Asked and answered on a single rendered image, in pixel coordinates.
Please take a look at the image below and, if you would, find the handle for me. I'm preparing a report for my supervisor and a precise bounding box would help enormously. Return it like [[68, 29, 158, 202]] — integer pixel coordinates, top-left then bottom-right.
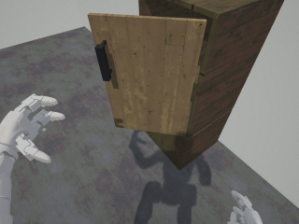
[[94, 40, 112, 81]]

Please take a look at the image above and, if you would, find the robot right hand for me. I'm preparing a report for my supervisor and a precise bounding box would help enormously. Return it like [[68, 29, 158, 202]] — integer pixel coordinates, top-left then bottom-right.
[[227, 190, 263, 224]]

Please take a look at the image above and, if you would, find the robot left hand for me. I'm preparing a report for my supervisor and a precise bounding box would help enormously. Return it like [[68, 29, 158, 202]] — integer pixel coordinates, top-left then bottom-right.
[[0, 93, 65, 163]]

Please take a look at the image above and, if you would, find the left robot forearm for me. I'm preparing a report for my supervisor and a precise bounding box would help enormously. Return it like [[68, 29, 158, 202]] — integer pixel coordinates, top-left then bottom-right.
[[0, 143, 19, 224]]

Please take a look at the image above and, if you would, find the cupboard door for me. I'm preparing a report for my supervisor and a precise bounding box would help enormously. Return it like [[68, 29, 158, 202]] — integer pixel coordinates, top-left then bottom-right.
[[87, 12, 206, 136]]

